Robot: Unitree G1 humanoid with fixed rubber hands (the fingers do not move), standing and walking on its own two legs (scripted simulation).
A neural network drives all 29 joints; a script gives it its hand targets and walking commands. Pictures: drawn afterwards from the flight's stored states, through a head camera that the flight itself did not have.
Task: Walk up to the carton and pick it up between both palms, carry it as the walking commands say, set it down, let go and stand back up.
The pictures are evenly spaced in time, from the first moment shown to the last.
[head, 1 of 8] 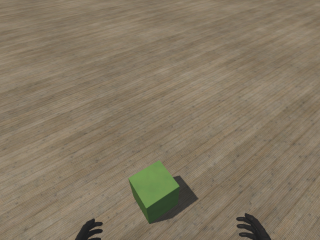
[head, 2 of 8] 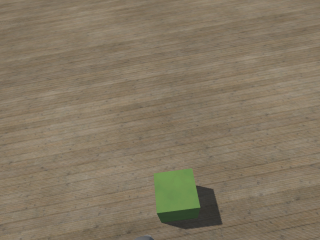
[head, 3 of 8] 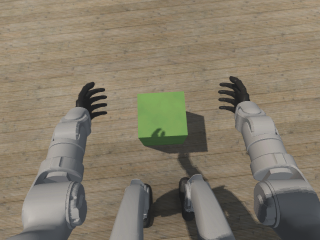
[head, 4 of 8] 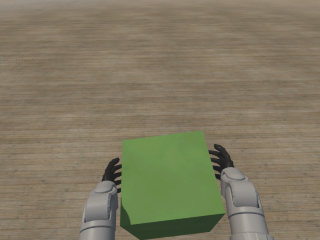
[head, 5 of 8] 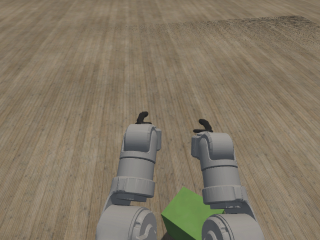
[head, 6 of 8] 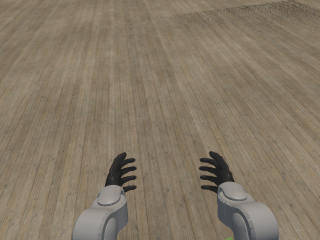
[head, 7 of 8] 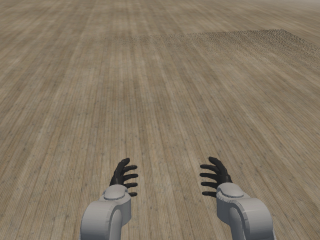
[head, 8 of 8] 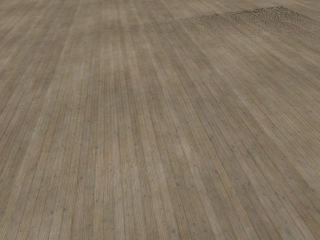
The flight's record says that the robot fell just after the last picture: no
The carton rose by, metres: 0.70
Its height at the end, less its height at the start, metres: -0.02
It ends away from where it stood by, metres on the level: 0.78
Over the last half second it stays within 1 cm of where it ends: yes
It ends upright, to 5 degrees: no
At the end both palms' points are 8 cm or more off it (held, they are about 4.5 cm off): yes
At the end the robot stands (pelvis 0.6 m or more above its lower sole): yes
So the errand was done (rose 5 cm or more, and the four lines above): no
